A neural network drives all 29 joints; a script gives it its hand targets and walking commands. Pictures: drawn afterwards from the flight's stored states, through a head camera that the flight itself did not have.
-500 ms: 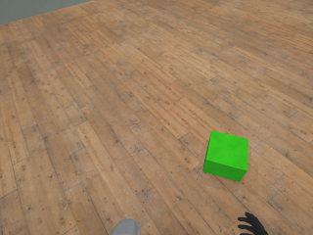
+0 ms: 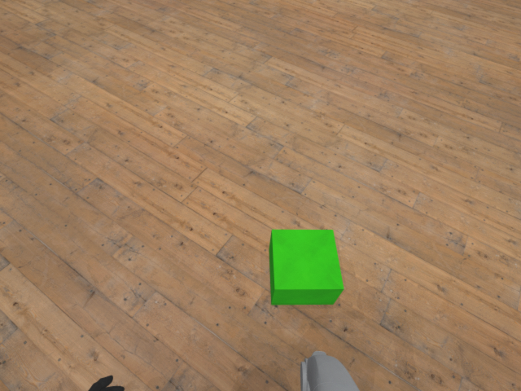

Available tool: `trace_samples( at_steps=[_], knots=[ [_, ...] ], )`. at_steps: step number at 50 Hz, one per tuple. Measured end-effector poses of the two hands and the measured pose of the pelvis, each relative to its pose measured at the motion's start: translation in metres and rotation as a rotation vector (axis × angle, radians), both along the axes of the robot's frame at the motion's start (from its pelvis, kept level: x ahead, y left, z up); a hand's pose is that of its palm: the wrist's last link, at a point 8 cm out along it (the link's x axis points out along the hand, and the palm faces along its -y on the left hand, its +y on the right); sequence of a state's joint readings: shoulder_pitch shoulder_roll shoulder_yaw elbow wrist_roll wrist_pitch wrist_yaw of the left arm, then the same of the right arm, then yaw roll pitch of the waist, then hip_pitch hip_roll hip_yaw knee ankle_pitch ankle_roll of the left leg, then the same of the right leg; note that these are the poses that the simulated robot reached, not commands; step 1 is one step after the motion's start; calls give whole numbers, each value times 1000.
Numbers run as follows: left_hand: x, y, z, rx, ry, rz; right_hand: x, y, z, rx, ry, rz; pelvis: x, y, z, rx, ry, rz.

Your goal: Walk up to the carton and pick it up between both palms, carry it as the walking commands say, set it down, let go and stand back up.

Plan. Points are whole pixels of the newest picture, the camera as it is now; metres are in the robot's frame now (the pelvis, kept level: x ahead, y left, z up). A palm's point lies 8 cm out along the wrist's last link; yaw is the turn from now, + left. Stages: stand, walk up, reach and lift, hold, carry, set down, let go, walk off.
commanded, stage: walk up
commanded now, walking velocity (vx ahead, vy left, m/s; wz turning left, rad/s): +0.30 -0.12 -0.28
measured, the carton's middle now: (302, 266) +0.61 -0.18 -0.69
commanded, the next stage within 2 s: none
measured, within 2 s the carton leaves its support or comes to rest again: neither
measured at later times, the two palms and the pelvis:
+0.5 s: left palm out of the picture +0.11 +0.19 -0.12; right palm (423, 344) +0.22 -0.28 -0.13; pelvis +0.13 -0.05 +0.01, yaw -3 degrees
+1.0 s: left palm (198, 278) +0.33 +0.13 -0.13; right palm out of the picture +0.10 -0.32 -0.14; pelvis +0.19 -0.10 +0.00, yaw -8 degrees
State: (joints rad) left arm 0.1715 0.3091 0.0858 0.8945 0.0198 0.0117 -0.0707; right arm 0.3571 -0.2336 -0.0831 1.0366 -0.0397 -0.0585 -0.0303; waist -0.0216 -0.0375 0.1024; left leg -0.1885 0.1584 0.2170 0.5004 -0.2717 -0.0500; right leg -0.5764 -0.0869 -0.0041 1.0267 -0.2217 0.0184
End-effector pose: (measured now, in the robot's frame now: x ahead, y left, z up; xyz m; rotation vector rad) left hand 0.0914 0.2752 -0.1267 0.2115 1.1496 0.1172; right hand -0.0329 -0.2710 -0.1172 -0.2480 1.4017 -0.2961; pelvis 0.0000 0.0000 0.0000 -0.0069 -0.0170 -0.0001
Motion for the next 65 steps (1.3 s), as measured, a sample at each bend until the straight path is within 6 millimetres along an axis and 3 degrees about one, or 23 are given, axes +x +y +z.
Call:
trace_samples(
  at_steps=[3, 5, 7, 9, 11, 14, 19, 24, 28, 31, 36, 42, 47, 51, 54, 59, 62, 65],
  knots=[
    [87, -26, 20, 3, -133, -96, -36, -8, 3, 32, 110, -82, 24, -13, 3, 2, 0, -4],
    [130, -49, 28, 6, -184, -147, -44, -12, -2, 65, 152, -127, 42, -25, 0, 8, 3, -9],
    [163, -72, 27, 13, -220, -180, -40, -17, -15, 101, 169, -157, 61, -40, -9, 24, 9, -7],
    [177, -90, 20, 23, -233, -184, -23, -23, -31, 132, 164, -155, 74, -52, -19, 32, 15, -5],
    [170, -104, 15, 18, -192, -160, 11, -26, -39, 150, 120, -133, 82, -57, -16, 26, 16, 0],
    [140, -116, 11, 0, -101, -100, 75, -28, -41, 174, 19, -72, 93, -61, -7, 33, 15, -11],
    [77, -108, 9, 8, 61, 32, 167, -24, -32, 193, -129, 15, 111, -63, 5, 37, 14, -40],
    [24, -88, 5, 20, 220, 119, 238, -15, -18, 176, -244, 74, 128, -55, 7, 22, 10, -55],
    [5, -75, -12, -4, 312, 141, 275, -7, -10, 124, -334, 95, 142, -42, -2, -3, 0, -65],
    [20, -70, -24, -25, 321, 110, 268, -4, -7, 87, -327, 80, 151, -36, -6, -6, -17, -85],
    [85, -77, -19, -71, 230, 28, 223, -3, 0, 79, -195, -6, 171, -37, 7, -19, -14, -110],
    [156, -95, -14, -65, 156, -47, 174, -6, 2, 82, -88, -123, 185, -53, 11, -36, -5, -126],
    [210, -123, -5, -23, 91, -137, 147, -28, -11, 93, -18, -203, 187, -76, 5, -25, 6, -144],
    [246, -154, 2, 28, -17, -185, 133, -55, -34, 136, 32, -227, 190, -103, -8, 9, 10, -142],
    [248, -177, 10, 38, -56, -189, 132, -67, -44, 175, 67, -229, 187, -116, -7, 7, -1, -132],
    [225, -208, 18, 12, -52, -151, 150, -79, -40, 204, 56, -190, 182, -130, 4, 30, -11, -112],
    [205, -216, 15, 0, -31, -116, 161, -83, -38, 207, 28, -171, 179, -136, 6, 34, -11, -113],
    [188, -211, 10, 4, -10, -78, 169, -85, -37, 202, 9, -154, 176, -140, 6, 28, -8, -113]
  ],
)
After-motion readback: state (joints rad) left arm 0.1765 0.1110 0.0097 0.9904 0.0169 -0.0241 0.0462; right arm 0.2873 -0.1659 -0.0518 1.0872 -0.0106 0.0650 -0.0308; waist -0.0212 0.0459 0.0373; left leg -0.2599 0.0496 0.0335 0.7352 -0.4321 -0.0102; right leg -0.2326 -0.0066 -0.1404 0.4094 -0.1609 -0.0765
